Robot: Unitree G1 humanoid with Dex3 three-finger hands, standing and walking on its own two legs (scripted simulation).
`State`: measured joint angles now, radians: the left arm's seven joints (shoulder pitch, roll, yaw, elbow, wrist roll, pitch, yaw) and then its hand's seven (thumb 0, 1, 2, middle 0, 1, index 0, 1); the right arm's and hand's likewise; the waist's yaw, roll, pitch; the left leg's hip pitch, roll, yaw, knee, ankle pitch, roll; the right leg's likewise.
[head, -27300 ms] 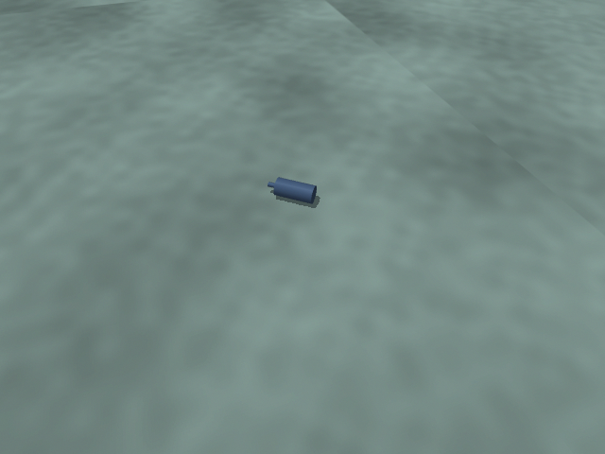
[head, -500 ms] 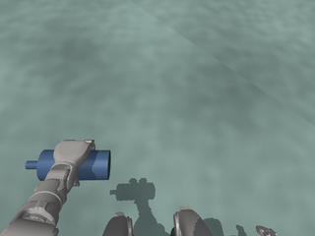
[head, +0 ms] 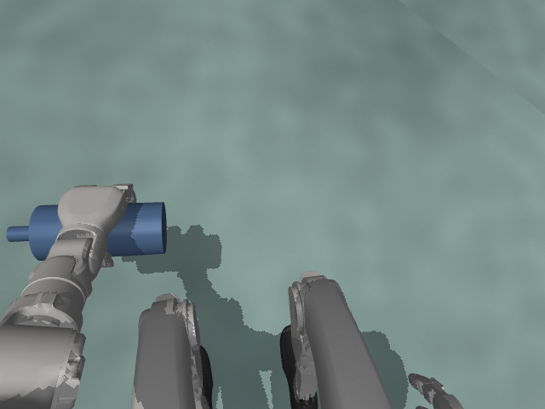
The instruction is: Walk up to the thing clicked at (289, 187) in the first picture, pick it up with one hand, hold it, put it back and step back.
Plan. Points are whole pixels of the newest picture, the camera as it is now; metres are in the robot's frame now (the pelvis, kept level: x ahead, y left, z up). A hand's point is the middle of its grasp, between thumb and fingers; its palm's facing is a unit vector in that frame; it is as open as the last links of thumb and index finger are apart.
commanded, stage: crouch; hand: left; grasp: from above
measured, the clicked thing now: (90, 230) +0.43 +0.24 -0.17
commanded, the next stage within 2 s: lower in 0.88 s
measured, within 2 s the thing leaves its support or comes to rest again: neither
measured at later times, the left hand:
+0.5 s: hand (119, 232) +0.44 +0.22 -0.25, palm faces -0.48 +0.02 -0.88, open 11.5 cm
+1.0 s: hand (125, 233) +0.45 +0.22 -0.29, palm faces -0.48 +0.02 -0.88, open 11.5 cm
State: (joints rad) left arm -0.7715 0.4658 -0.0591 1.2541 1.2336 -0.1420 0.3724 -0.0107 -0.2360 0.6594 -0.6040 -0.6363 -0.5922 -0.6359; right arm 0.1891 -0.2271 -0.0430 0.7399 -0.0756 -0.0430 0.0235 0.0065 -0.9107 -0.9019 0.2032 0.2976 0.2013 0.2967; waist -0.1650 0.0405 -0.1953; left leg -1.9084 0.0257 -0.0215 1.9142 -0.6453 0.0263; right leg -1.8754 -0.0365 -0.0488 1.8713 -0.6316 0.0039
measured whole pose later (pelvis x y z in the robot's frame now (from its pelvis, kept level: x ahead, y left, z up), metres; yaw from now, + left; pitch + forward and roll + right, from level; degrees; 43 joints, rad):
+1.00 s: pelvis -0.01 +0.00 -0.12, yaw -3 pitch +36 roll -5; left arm -0.95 0.61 0.02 1.45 1.29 -0.20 0.42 -0.01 -0.21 0.60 -0.63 -0.59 -0.62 -0.59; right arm 0.17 -0.27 -0.01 0.76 -0.14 -0.07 0.12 0.00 -0.93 -0.91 0.20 0.30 0.20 0.30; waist -0.22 0.01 -0.08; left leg -2.25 0.04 -0.07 2.31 -0.69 0.02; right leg -2.21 -0.03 -0.08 2.24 -0.66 -0.01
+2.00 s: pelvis +0.00 +0.00 -0.18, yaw -7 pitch +32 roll -9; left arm -0.99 0.77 0.14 1.63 1.37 -0.26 0.57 -0.01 -0.19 0.59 -0.60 -0.60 -0.59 -0.60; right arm 0.15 -0.30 0.09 0.77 -0.24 -0.15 0.22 0.00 -0.91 -0.90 0.20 0.30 0.20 0.30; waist -0.31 -0.04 0.05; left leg -2.38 0.04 -0.15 2.53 -0.73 0.02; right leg -2.30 -0.01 -0.14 2.41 -0.67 0.00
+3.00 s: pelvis -0.01 +0.00 -0.18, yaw -10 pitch +28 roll -12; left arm -1.04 0.89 0.10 1.78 1.36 -0.28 0.64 -0.01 -0.19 0.57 -0.63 -0.58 -0.61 -0.58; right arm 0.12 -0.33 0.21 0.73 -0.29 -0.24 0.30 0.00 -0.92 -0.90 0.20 0.30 0.20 0.30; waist -0.36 -0.09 0.11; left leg -2.36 0.04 -0.20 2.57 -0.73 0.02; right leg -2.27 0.00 -0.18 2.41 -0.65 0.01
